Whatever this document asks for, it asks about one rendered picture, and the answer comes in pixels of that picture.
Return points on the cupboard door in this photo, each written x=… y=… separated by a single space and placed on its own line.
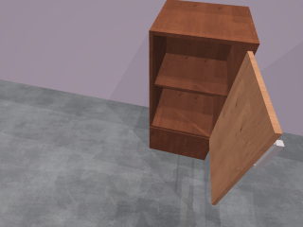
x=246 y=128

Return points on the handle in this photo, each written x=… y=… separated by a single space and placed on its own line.
x=269 y=154

